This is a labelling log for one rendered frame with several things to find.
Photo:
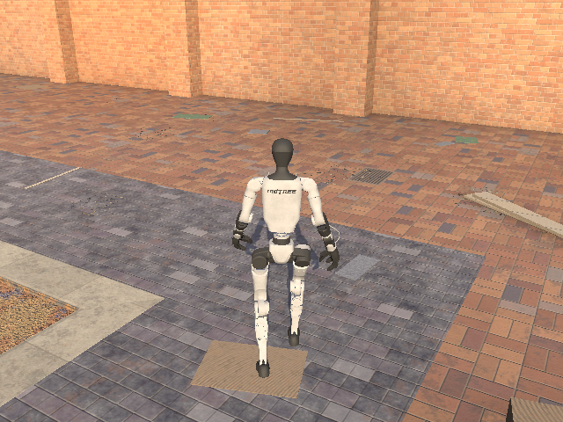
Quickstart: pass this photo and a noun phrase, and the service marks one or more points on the right robot upper arm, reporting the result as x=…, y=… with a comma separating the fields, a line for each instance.
x=310, y=186

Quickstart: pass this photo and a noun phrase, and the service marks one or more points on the robot right hand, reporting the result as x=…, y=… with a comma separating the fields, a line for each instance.
x=335, y=257

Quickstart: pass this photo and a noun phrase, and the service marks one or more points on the right robot forearm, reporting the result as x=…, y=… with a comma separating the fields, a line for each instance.
x=326, y=235

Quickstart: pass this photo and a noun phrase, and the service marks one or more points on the robot foot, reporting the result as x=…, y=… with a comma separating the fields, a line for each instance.
x=263, y=369
x=293, y=339

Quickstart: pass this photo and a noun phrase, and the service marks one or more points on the robot left foot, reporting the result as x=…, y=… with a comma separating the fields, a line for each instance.
x=263, y=369

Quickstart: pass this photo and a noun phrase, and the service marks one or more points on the robot left hand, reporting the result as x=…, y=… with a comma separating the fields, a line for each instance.
x=243, y=238

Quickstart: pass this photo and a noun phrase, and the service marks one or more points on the left robot forearm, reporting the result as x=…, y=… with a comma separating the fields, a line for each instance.
x=239, y=228

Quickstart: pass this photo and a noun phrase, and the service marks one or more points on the robot right foot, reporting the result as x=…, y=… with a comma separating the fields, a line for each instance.
x=293, y=339

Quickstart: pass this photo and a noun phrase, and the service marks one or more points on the left robot upper arm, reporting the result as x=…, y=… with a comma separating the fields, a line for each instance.
x=254, y=185

